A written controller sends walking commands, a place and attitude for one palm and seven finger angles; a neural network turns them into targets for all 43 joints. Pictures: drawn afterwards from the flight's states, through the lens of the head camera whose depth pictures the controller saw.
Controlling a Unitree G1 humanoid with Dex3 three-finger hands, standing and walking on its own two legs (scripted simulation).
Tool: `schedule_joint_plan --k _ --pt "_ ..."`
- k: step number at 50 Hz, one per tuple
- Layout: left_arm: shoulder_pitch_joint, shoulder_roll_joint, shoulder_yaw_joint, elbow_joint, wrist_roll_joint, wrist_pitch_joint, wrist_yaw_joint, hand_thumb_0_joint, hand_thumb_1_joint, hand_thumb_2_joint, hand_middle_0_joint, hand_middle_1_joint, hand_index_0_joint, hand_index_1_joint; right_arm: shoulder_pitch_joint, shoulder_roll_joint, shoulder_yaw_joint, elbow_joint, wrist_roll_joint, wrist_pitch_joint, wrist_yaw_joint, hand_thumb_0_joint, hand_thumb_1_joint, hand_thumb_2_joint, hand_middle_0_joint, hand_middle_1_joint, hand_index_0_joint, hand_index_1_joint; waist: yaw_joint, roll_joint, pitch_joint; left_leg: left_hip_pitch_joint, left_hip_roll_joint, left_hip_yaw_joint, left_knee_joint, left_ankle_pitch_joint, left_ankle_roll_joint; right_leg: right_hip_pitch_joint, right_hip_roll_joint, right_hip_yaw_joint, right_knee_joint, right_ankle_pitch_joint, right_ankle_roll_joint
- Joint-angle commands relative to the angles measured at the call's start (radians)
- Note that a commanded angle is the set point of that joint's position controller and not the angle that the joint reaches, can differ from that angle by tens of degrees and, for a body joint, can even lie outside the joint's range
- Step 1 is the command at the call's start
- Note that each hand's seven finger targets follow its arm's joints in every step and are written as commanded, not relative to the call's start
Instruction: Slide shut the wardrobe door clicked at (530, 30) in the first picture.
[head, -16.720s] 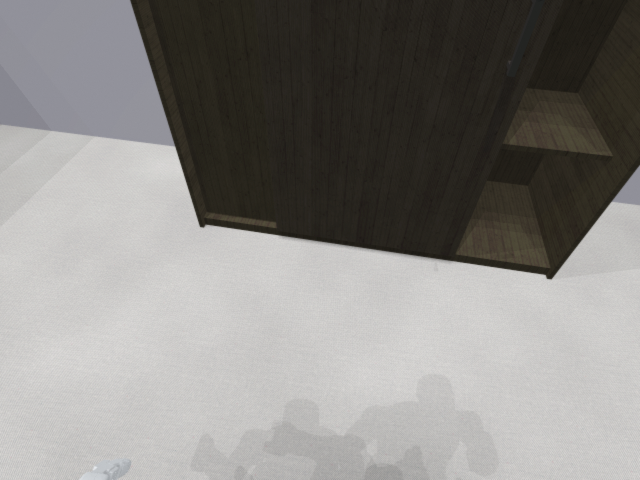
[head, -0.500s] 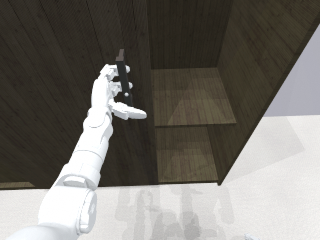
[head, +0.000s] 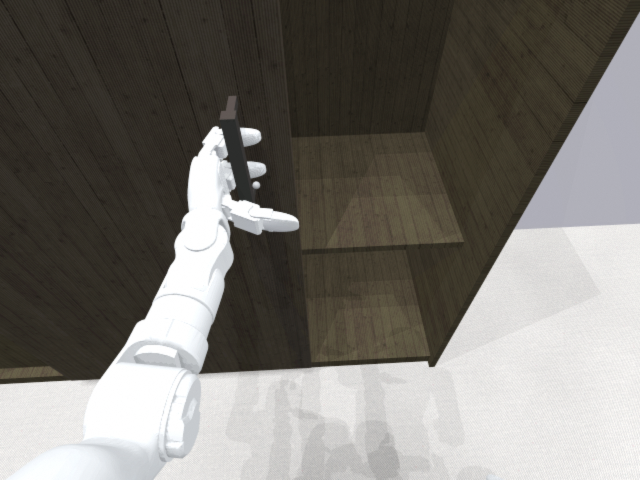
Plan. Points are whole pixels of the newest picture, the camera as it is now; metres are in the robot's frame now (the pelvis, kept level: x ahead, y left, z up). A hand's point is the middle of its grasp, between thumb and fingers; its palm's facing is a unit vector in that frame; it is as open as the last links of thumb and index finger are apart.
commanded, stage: slide the fingers in behind the handle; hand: left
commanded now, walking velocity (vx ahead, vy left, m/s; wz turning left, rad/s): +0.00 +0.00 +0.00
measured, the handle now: (242, 162) +0.49 +0.11 +0.13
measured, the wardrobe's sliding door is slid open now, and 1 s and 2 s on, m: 0.38 0.38 0.38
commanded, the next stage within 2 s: grip the handle and tug to test in 0.32 s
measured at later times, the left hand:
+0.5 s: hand (257, 185) +0.45 +0.09 +0.13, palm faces +0.06 -1.00 +0.01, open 13.8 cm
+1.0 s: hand (253, 186) +0.44 +0.09 +0.13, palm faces +0.06 -1.00 +0.01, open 7.1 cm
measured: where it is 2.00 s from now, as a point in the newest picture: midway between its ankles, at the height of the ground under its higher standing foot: outside the picture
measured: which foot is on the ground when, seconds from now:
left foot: down 0.00-1.00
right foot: down 0.00-1.00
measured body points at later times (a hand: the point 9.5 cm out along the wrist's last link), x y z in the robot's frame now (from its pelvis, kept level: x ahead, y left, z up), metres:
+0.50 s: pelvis +0.00 +0.00 +0.00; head +0.03 -0.02 +0.45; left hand +0.44 +0.14 +0.13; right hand +0.07 -0.25 -0.13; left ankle -0.02 +0.10 -0.73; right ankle +0.02 -0.10 -0.73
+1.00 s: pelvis +0.01 +0.00 +0.00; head +0.03 -0.01 +0.45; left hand +0.43 +0.15 +0.13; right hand +0.10 -0.25 -0.12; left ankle -0.02 +0.10 -0.73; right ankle +0.02 -0.10 -0.73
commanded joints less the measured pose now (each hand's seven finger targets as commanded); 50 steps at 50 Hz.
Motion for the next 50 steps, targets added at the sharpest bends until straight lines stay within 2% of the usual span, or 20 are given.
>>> schedule_joint_plan --k 1,5,6,9,13,14,16,19,21,24,25,28,30,31,36,40,41,44,48,50 --pt "-0.527 0.110 0.002 -0.216 0.012 -0.082 -0.010 0.000 -0.500 0.300 -0.300 -1.200 -0.300 -1.200 0.020 -0.121 -0.041 -0.106 0.005 -0.039 -0.008 0.000 -0.900 -0.900 0.200 0.300 0.200 0.300 -0.036 -0.050 -0.312 0.075 0.000 -0.049 -0.059 0.194 0.001 0.159 0.017 0.055 -0.048 0.212 0.001" --pt "-0.558 0.115 0.000 -0.230 0.009 -0.093 -0.013 0.000 -0.500 0.300 -0.300 -1.200 -0.300 -1.200 0.025 -0.124 -0.042 -0.104 0.004 -0.041 -0.010 0.000 -0.900 -0.900 0.200 0.300 0.200 0.300 -0.045 -0.063 -0.335 0.081 -0.001 -0.052 -0.056 0.198 0.002 0.167 0.017 0.055 -0.048 0.218 0.002" --pt "-0.533 0.098 -0.006 -0.231 0.005 -0.092 -0.016 0.000 -0.500 0.300 -0.300 -1.200 -0.300 -1.200 0.022 -0.121 -0.043 -0.109 0.004 -0.044 -0.009 0.000 -0.900 -0.900 0.200 0.300 0.200 0.300 -0.037 -0.059 -0.350 0.084 -0.001 -0.050 -0.057 0.202 0.002 0.177 0.018 0.057 -0.046 0.224 0.001" --pt "-0.523 0.143 0.030 -0.198 -0.001 -0.091 -0.014 0.000 -0.500 0.300 -0.300 -1.200 -0.300 -1.200 0.026 -0.131 -0.042 -0.103 0.004 -0.041 -0.013 0.000 -0.900 -0.900 0.200 0.300 0.200 0.300 -0.040 -0.118 -0.328 0.051 -0.003 -0.047 -0.058 0.182 0.007 0.195 0.016 0.059 -0.055 0.219 0.006" --pt "-0.505 0.143 0.035 -0.219 -0.002 -0.098 -0.020 0.000 -0.500 0.300 -0.300 -1.200 -0.300 -1.200 0.018 -0.124 -0.041 -0.111 0.006 -0.044 -0.010 0.000 -0.900 -0.900 0.200 0.300 0.200 0.300 -0.029 -0.075 -0.338 0.058 -0.005 -0.039 -0.059 0.191 0.005 0.204 0.015 0.063 -0.052 0.237 0.004" --pt "-0.481 0.182 0.068 -0.194 0.002 -0.095 -0.017 0.000 -0.500 0.300 -0.300 -1.200 -0.300 -1.200 0.021 -0.131 -0.041 -0.109 0.005 -0.039 -0.012 0.000 -0.900 -0.900 0.200 0.300 0.200 0.300 -0.020 -0.091 -0.322 0.038 -0.005 -0.040 -0.061 0.184 0.007 0.213 0.013 0.064 -0.056 0.228 0.003" --pt "-0.515 0.131 0.017 -0.230 0.000 -0.102 -0.023 0.000 -0.500 0.300 -0.300 -1.200 -0.300 -1.200 0.014 -0.123 -0.040 -0.115 0.007 -0.042 -0.010 0.000 -0.900 -0.900 0.200 0.300 0.200 0.300 -0.036 -0.062 -0.322 0.058 -0.005 -0.038 -0.062 0.171 0.007 0.190 0.016 0.063 -0.057 0.215 0.004" --pt "-0.495 0.177 0.055 -0.217 0.003 -0.102 -0.019 0.000 -0.500 0.300 -0.300 -1.200 -0.300 -1.200 0.020 -0.130 -0.042 -0.112 0.005 -0.038 -0.012 0.000 -0.900 -0.900 0.200 0.300 0.200 0.300 -0.028 -0.082 -0.318 0.046 -0.003 -0.039 -0.061 0.181 0.007 0.203 0.015 0.063 -0.056 0.223 0.004" --pt "-0.477 0.147 0.038 -0.280 -0.001 -0.108 -0.023 0.000 -0.500 0.300 -0.300 -1.200 -0.300 -1.200 0.012 -0.123 -0.044 -0.127 0.005 -0.043 -0.008 0.000 -0.900 -0.900 0.200 0.300 0.200 0.300 -0.016 -0.049 -0.371 0.076 -0.005 -0.034 -0.058 0.222 0.005 0.226 0.016 0.064 -0.045 0.270 0.001" --pt "-0.450 0.148 0.039 -0.271 -0.003 -0.097 -0.024 0.000 -0.360 0.360 -0.315 -1.220 -0.315 -1.220 0.010 -0.124 -0.044 -0.123 0.007 -0.036 -0.009 0.000 -0.900 -0.900 0.200 0.300 0.200 0.300 -0.019 -0.056 -0.349 0.074 -0.001 -0.034 -0.058 0.230 0.003 0.219 0.015 0.060 -0.050 0.273 0.002" --pt "-0.458 0.148 0.037 -0.273 -0.003 -0.093 -0.022 0.000 -0.313 0.380 -0.320 -1.227 -0.320 -1.227 0.012 -0.126 -0.043 -0.124 0.007 -0.036 -0.008 0.000 -0.900 -0.900 0.200 0.300 0.200 0.300 -0.024 -0.083 -0.336 0.067 0.000 -0.037 -0.062 0.220 0.005 0.216 0.017 0.058 -0.051 0.267 0.004" --pt "-0.418 0.170 0.059 -0.260 -0.001 -0.075 -0.017 0.000 -0.173 0.440 -0.335 -1.247 -0.335 -1.247 0.007 -0.129 -0.044 -0.127 0.008 -0.030 -0.010 0.000 -0.900 -0.900 0.200 0.300 0.200 0.300 -0.016 -0.105 -0.314 0.046 -0.001 -0.032 -0.067 0.204 0.005 0.221 0.015 0.059 -0.057 0.257 0.006" --pt "-0.403 0.157 0.051 -0.267 0.005 -0.066 -0.014 0.000 -0.080 0.480 -0.345 -1.260 -0.345 -1.260 0.001 -0.126 -0.043 -0.133 0.010 -0.026 -0.009 0.000 -0.900 -0.900 0.200 0.300 0.200 0.300 -0.011 -0.071 -0.309 0.056 -0.001 -0.031 -0.068 0.210 0.005 0.215 0.014 0.059 -0.057 0.255 0.003" --pt "-0.414 0.123 0.022 -0.282 0.005 -0.062 -0.014 0.000 -0.033 0.500 -0.350 -1.267 -0.350 -1.267 0.000 -0.122 -0.042 -0.136 0.008 -0.027 -0.008 0.000 -0.900 -0.900 0.200 0.300 0.200 0.300 -0.019 -0.065 -0.317 0.065 -0.003 -0.029 -0.067 0.215 0.005 0.209 0.014 0.057 -0.056 0.260 0.004" --pt "-0.395 0.177 0.072 -0.315 -0.001 -0.056 -0.010 0.000 0.200 0.600 -0.375 -1.300 -0.375 -1.300 -0.002 -0.125 -0.044 -0.143 0.006 -0.020 -0.011 0.000 -0.900 -0.900 0.200 0.300 0.200 0.300 -0.006 -0.091 -0.345 0.065 -0.002 -0.026 -0.066 0.239 0.005 0.250 0.014 0.062 -0.054 0.292 0.005" --pt "-0.374 0.148 0.043 -0.353 0.005 -0.056 -0.016 0.000 0.387 0.680 -0.395 -1.327 -0.395 -1.327 -0.010 -0.118 -0.043 -0.149 0.009 -0.018 -0.009 0.000 -0.900 -0.900 0.200 0.300 0.200 0.300 -0.001 -0.049 -0.336 0.085 0.001 -0.025 -0.066 0.274 0.002 0.243 0.015 0.059 -0.050 0.319 0.000" --pt "-0.388 0.126 0.023 -0.360 0.003 -0.055 -0.018 0.000 0.433 0.700 -0.400 -1.333 -0.400 -1.333 -0.011 -0.117 -0.043 -0.150 0.009 -0.019 -0.009 0.000 -0.900 -0.900 0.200 0.300 0.200 0.300 -0.013 -0.065 -0.334 0.091 0.002 -0.025 -0.064 0.266 0.004 0.234 0.015 0.057 -0.054 0.314 0.004" --pt "-0.393 0.142 0.031 -0.343 0.006 -0.045 -0.017 0.000 0.573 0.760 -0.415 -1.353 -0.415 -1.353 -0.008 -0.121 -0.046 -0.141 0.009 -0.014 -0.012 0.000 -0.900 -0.900 0.200 0.300 0.200 0.300 -0.013 -0.067 -0.312 0.088 0.003 -0.031 -0.065 0.260 0.003 0.224 0.015 0.056 -0.059 0.296 0.001" --pt "-0.411 0.101 0.000 -0.363 -0.005 -0.032 -0.022 0.000 0.760 0.840 -0.435 -1.380 -0.435 -1.380 -0.010 -0.116 -0.044 -0.140 0.011 -0.017 -0.014 0.000 -0.900 -0.900 0.200 0.300 0.200 0.300 -0.021 -0.058 -0.332 0.113 0.002 -0.033 -0.064 0.277 0.000 0.219 0.017 0.053 -0.057 0.311 0.001" --pt "-0.398 0.126 0.020 -0.363 -0.003 -0.030 -0.019 0.000 0.853 0.880 -0.445 -1.393 -0.445 -1.393 -0.008 -0.119 -0.044 -0.139 0.010 -0.013 -0.014 0.000 -0.900 -0.900 0.200 0.300 0.200 0.300 -0.014 -0.059 -0.342 0.111 0.003 -0.037 -0.066 0.287 -0.001 0.229 0.017 0.051 -0.054 0.312 0.000"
